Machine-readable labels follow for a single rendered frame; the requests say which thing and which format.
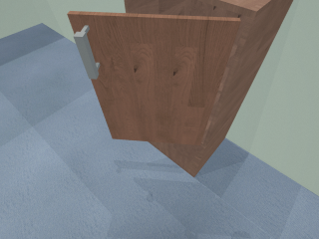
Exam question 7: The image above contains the handle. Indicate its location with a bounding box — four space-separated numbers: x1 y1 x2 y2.
73 25 100 80

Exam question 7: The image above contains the cupboard door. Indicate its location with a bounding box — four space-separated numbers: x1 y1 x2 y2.
67 11 241 145

